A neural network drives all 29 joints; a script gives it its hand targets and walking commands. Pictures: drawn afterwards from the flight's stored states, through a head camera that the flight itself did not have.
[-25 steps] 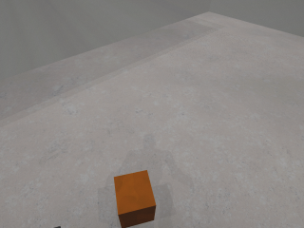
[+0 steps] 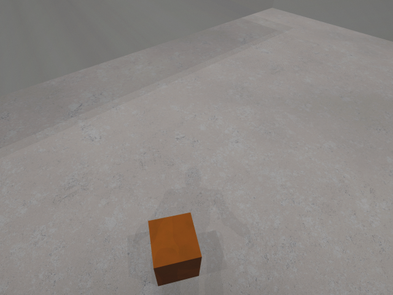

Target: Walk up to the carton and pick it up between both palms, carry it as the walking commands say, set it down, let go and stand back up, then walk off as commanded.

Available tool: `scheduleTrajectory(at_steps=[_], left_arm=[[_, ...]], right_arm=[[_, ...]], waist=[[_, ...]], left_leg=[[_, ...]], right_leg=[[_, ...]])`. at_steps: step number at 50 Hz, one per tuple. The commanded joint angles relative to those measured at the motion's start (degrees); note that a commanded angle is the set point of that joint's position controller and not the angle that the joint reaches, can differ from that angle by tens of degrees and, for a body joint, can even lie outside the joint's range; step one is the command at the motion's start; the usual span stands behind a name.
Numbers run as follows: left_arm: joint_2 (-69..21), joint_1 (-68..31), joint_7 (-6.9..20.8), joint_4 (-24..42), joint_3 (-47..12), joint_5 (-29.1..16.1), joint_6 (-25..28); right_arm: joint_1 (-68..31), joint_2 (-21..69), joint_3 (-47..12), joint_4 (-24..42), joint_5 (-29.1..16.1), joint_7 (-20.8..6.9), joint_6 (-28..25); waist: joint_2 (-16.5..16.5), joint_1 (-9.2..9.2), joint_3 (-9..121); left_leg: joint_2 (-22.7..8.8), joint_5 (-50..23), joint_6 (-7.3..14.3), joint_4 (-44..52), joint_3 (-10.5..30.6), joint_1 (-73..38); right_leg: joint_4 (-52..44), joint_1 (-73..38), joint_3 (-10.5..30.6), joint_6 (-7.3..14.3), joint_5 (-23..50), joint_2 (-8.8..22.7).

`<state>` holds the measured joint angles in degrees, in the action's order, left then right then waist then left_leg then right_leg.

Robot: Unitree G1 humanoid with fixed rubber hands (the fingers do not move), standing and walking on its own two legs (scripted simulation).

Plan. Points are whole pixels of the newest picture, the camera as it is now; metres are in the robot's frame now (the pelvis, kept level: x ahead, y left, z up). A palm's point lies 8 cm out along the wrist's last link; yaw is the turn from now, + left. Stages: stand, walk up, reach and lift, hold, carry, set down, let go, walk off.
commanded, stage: stand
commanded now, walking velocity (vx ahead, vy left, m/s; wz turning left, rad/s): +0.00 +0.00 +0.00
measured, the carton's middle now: (174, 249) +0.47 +0.09 -0.66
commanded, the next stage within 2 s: walk off in 0.52 s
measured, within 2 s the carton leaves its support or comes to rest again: neither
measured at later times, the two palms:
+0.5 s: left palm out of the picture +0.06 +0.31 -0.12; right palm out of the picture +0.07 -0.30 -0.11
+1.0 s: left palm out of the picture +0.05 +0.25 -0.14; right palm out of the picture +0.02 -0.32 -0.12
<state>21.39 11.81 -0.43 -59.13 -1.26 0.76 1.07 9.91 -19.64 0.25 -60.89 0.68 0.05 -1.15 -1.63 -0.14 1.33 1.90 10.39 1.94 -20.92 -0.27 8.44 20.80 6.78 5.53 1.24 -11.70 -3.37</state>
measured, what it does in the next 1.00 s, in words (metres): lifts its right foot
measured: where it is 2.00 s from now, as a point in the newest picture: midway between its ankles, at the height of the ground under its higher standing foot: outside the picture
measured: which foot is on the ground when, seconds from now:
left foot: down 0.00-1.00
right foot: down 0.00-0.78, up 0.80-1.00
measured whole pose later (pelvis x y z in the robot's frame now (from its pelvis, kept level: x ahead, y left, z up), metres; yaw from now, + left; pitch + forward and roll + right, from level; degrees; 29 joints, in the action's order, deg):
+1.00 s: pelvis -0.01 -0.04 +0.00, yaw -6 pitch +0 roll -1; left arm 19.1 13.3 0.0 -60.5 1.2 1.1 -5.4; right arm 10.0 -16.5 0.6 -60.3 2.1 2.0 1.2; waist -0.8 -1.0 -0.4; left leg -4.4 12.7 -1.5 -25.0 -4.1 12.2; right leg 51.4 21.2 2.0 -5.9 -26.8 1.1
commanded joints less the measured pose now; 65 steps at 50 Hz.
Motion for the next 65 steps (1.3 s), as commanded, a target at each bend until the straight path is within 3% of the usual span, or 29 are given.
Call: scheduleTrajectory(at_steps=[1, 12, 18, 35, 37, 38, 39, 41, 42, 43, 44, 45, 47, 50, 51, 53, 54, 55, 56, 57, 58, 59, 60, 61, 63, 64, 65], left_arm=[[10.1, -2.2, -0.4, 3.3, 2.1, 0.0, 1.0], [10.5, -2.8, -0.5, 2.2, 2.0, -0.1, 0.9], [10.5, -2.8, -0.4, 1.4, 1.9, -0.1, 0.8], [10.5, -3.2, -0.5, 0.3, 1.7, -0.2, 1.0], [8.5, -2.0, -0.9, -1.6, 1.2, -0.9, -0.7], [2.5, -0.2, -0.7, -2.6, -0.5, -1.5, -2.2], [4.0, -0.7, -0.7, -2.2, 0.1, -1.0, -3.1], [6.7, -1.2, -0.8, -1.2, 1.7, -0.2, -4.1], [7.6, -0.6, -0.8, -0.7, 2.6, 0.2, -4.5], [8.3, -0.3, -0.8, -0.4, 3.3, 0.7, -4.8], [7.2, 0.3, -0.7, 0.0, 3.6, 0.6, -5.1], [5.8, 1.3, -0.4, 0.4, 3.4, 0.7, -5.3], [3.2, 0.7, 0.1, 1.4, 3.4, 0.7, -5.7], [0.2, -1.8, 0.9, 4.4, 3.2, 0.1, -5.9], [0.2, -1.9, 1.1, 5.0, 3.4, 0.0, -6.0], [0.1, 0.7, 1.9, 5.6, 3.6, -0.4, -6.0], [-0.3, 3.0, 2.4, 5.0, 3.7, -0.2, -6.0], [-0.4, 5.1, 2.7, 4.3, 3.9, 0.0, -5.9], [2.4, 8.4, 2.8, 3.6, 5.0, 0.6, -5.8], [6.5, 11.1, 2.8, 3.6, 5.6, 0.8, -5.2], [13.5, 10.2, 2.2, 5.2, 6.7, 1.0, -4.7], [10.4, 7.9, 1.7, 6.3, 6.1, 1.9, -4.6], [7.7, 4.9, 1.1, 7.1, 5.5, 1.8, -4.9], [5.9, 1.7, 0.5, 8.2, 5.3, 2.3, -5.2], [4.1, -0.9, -0.1, 10.1, 4.8, 1.8, -5.0], [3.5, -0.7, 0.1, 10.1, 4.7, 1.8, -4.9], [2.7, -0.1, 0.2, 10.3, 4.6, 1.9, -4.9]], right_arm=[[-3.2, -11.9, 2.2, 3.0, 0.0, 0.5, -1.1], [-3.4, -12.3, 1.9, 2.1, -0.2, 0.5, -1.1], [-3.8, -12.3, 1.8, 1.6, -0.3, 0.4, -1.0], [-4.0, -12.8, 1.7, 0.8, -0.4, 0.5, -1.1], [-2.9, -12.1, 1.5, 1.7, -0.2, 0.4, -1.1], [-1.5, -7.4, 0.2, 1.1, -0.5, 0.3, -0.1], [-1.4, -9.4, 0.8, 1.4, 0.0, 0.5, 0.5], [-0.6, -12.9, 2.3, 1.9, 0.6, 1.2, 1.3], [1.1, -13.2, 2.7, 2.0, 0.9, 1.6, 1.4], [2.1, -12.8, 2.8, 1.8, 1.0, 1.9, 1.4], [1.0, -12.5, 3.0, 2.0, 0.8, 2.2, 1.4], [-0.3, -12.3, 3.1, 2.2, 0.9, 2.4, 1.4], [0.1, -11.8, 3.2, 2.5, 1.2, 2.7, 1.8], [2.3, -12.3, 4.2, 2.6, 2.0, 3.0, 2.1], [2.2, -12.4, 4.5, 2.8, 2.2, 3.1, 2.1], [1.0, -13.9, 5.4, 3.6, 2.3, 3.0, 2.2], [0.5, -12.7, 5.4, 3.8, 2.1, 2.9, 2.5], [0.8, -11.9, 5.3, 4.0, 2.0, 3.0, 2.9], [3.2, -10.0, 4.9, 4.3, 2.2, 2.9, 3.0], [3.8, -5.6, 4.1, 5.8, 2.7, 2.7, 3.3], [-0.8, -1.3, 2.6, 9.4, 1.4, 4.1, 4.1], [-4.1, -3.8, 3.0, 9.5, 0.4, 4.9, 4.6], [-4.7, -4.4, 3.2, 9.8, 0.2, 4.7, 4.5], [-2.7, -5.0, 3.6, 8.3, 0.3, 4.2, 4.0], [2.2, -3.9, 3.5, 6.2, 0.9, 3.7, 3.4], [2.5, -3.0, 3.3, 6.4, 0.9, 3.7, 3.3], [2.7, -2.1, 3.3, 6.5, 0.9, 3.8, 3.4]], waist=[[1.7, 0.06, -1.4], [1.8, 0.18, -0.8], [1.8, 0.37, -1.4], [2.1, 0.01, -0.5], [1.9, -1.17, -0.7], [2.0, -0.9, -1.2], [3.2, -1.37, -1.9], [7.5, -2.03, -1.5], [8.8, -3.04, 0.1], [6.8, -3.04, 0.4], [4.5, -2.0, 0.1], [5.5, -1.09, -0.9], [7.9, -1.75, -1.9], [11.4, -3.26, -1.1], [12.1, -3.16, 0.0], [15.6, -1.62, 1.2], [15.5, -0.24, 1.0], [11.7, 0.63, 0.6], [6.0, 1.56, 3.2], [-12.5, 3.07, 1.8], [-25.2, 5.32, 2.9], [-17.3, 4.74, 0.3], [-10.1, 2.93, -2.1], [-6.2, 1.26, -2.0], [-5.1, -0.42, 0.4], [-5.8, -0.27, 0.5], [-4.1, -0.04, 0.0]], left_leg=[[-7.8, -0.1, 0.0, 4.2, 8.5, -1.0], [-8.2, -3.1, -0.1, 4.5, 8.5, -1.7], [-8.1, -0.8, -0.1, 5.3, 8.3, -1.2], [-8.6, -6.2, -0.2, 5.1, 8.3, -3.3], [-11.1, -5.0, -0.1, 6.7, 9.1, -3.3], [-12.3, -4.8, -0.3, 7.4, 9.8, -2.9], [-14.5, -4.8, 0.2, 7.5, 11.7, -3.3], [-19.9, -6.9, 3.7, 7.7, 15.3, -3.7], [-23.9, -8.1, 6.9, 8.2, 18.0, -3.6], [-25.8, -11.0, 8.6, 7.9, 17.8, -1.4], [-24.7, -12.4, 8.9, 6.6, 14.6, 0.8], [-23.1, -13.6, 8.2, 4.8, 11.9, 0.7], [-20.2, -14.1, 6.8, 3.0, 7.3, 1.4], [-20.8, -19.7, 7.1, 0.7, 3.7, 1.1], [-21.6, -20.7, 7.1, 0.1, 3.4, 1.7], [-22.0, -20.9, 4.8, -1.2, 1.1, 4.5], [-21.7, -20.4, 3.2, -3.9, -0.6, 6.1], [-20.3, -18.4, 1.3, -8.5, -3.1, 8.8], [-18.5, -9.8, -1.1, -16.0, -4.6, 13.5], [-11.6, 15.8, -4.0, -31.5, -10.5, 24.7], [-6.5, 30.6, -4.8, -43.1, -6.4, 28.8], [-8.6, 28.5, -3.7, -48.7, -1.9, 27.5], [-8.7, 23.8, -3.2, -49.5, -1.2, 27.6], [-9.5, 19.4, -3.3, -49.0, -0.9, 26.5], [-8.3, 14.5, -3.5, -47.0, -2.2, 23.7], [-7.3, 14.7, -3.5, -43.4, -2.9, 22.4], [-6.7, 14.3, -3.5, -40.9, -3.5, 21.8]], right_leg=[[-4.1, 3.9, 6.9, 0.6, 4.3, 7.8], [-4.1, 2.7, 6.4, 0.2, 5.4, 8.0], [-4.8, 3.0, 6.6, 0.3, 4.7, 8.3], [-4.6, 2.0, 5.8, -0.1, 7.4, 8.3], [-2.7, 2.7, 4.4, -0.2, 5.0, 7.4], [-2.2, 4.2, 4.2, -1.4, 4.7, 6.3], [-0.1, 6.0, 3.8, -2.1, 3.6, 5.9], [10.2, 11.1, 2.2, -2.7, -5.7, 4.4], [20.8, 14.0, 0.7, -3.0, -14.1, 3.9], [30.4, 15.9, -0.2, -4.1, -17.1, 4.3], [35.6, 16.3, 1.0, -4.7, -16.8, 4.9], [36.8, 17.9, 0.7, -5.5, -16.4, 5.6], [35.6, 18.9, -1.3, -7.3, -15.4, 5.4], [27.9, 17.6, -5.4, -8.2, -16.3, 5.8], [25.1, 15.6, -6.0, -7.9, -15.1, 6.1], [19.3, 10.1, -8.0, -6.7, -12.2, 5.9], [13.5, 6.8, -9.2, -5.7, -7.8, 5.6], [7.2, 2.2, -11.4, -5.2, -3.5, 4.0], [3.4, -5.2, -9.7, -4.5, -2.0, 3.3], [-4.1, -8.8, 4.1, -2.0, 9.1, 15.0], [-4.6, 0.0, 14.8, 7.1, 16.5, 23.3], [-4.3, 4.5, 12.3, 10.1, 13.6, 22.0], [-4.2, 7.3, 10.2, 9.7, 8.6, 19.3], [-3.0, 6.8, 7.4, 8.9, 10.5, 17.0], [1.2, 5.6, 4.3, 9.1, 17.5, 14.5], [1.8, 6.3, 4.3, 9.4, 18.2, 14.1], [2.1, 6.1, 4.8, 9.7, 18.0, 13.3]])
